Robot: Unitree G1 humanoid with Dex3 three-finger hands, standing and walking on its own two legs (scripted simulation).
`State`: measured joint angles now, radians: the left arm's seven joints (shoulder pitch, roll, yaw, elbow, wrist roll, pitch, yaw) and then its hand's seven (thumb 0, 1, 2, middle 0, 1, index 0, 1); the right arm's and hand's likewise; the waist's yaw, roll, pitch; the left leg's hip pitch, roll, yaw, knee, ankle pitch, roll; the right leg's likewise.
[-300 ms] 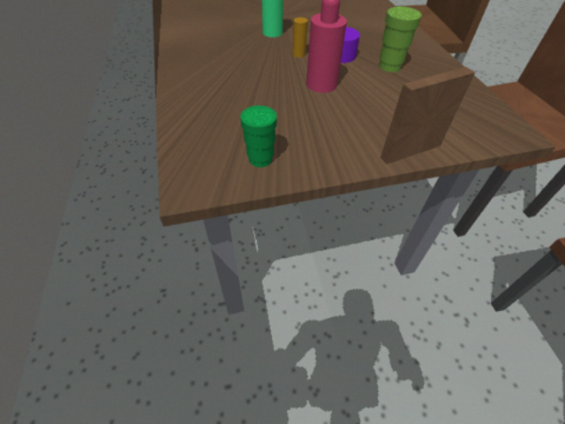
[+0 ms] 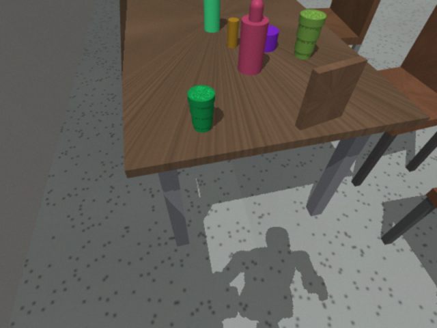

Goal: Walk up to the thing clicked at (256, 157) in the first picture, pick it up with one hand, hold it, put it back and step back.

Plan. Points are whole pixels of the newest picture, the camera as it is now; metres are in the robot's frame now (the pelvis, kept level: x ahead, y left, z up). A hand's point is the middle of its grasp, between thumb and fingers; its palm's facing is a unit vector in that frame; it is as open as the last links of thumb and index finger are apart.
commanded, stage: stand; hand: left
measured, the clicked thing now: (201, 110) +0.64 +0.05 +0.00
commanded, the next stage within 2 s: walk up in 0.82 s
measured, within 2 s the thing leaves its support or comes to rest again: neither
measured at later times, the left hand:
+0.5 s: hand out of the picture +0.08 +0.25 -0.16, palm faces -0.02 -0.94 -0.33, open 7.4 cm
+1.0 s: hand out of the picture +0.09 +0.26 -0.16, palm faces +0.02 -0.94 -0.34, open 7.4 cm
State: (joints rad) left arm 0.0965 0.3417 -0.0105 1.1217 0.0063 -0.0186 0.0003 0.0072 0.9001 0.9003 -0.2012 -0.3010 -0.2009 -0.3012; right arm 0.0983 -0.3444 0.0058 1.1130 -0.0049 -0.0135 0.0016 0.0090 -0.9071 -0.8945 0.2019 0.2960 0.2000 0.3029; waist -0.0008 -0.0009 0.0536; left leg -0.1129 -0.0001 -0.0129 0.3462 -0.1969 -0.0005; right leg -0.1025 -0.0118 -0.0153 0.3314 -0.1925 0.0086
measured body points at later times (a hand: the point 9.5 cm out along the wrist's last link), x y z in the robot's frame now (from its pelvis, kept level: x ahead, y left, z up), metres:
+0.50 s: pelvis +0.00 +0.00 +0.00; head +0.01 +0.00 +0.45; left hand +0.08 +0.30 -0.13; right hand +0.08 -0.30 -0.13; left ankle +0.00 +0.12 -0.75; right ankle -0.01 -0.12 -0.75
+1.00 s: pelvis +0.02 -0.03 -0.01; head +0.04 -0.01 +0.44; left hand +0.09 +0.31 -0.13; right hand +0.05 -0.35 -0.12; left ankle +0.00 +0.12 -0.75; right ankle +0.02 -0.18 -0.71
